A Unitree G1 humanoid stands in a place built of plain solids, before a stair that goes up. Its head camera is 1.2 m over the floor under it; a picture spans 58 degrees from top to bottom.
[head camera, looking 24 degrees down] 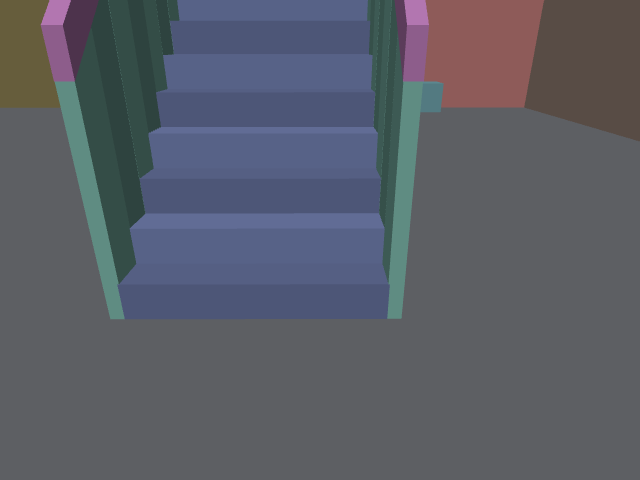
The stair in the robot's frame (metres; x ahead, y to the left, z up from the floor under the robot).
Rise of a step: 0.19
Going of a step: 0.21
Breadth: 1.25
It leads straight ahead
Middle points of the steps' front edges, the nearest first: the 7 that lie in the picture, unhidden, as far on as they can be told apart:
1.75 0.31 0.19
1.97 0.31 0.39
2.18 0.31 0.58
2.39 0.31 0.77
2.60 0.31 0.97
2.81 0.31 1.16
3.03 0.31 1.35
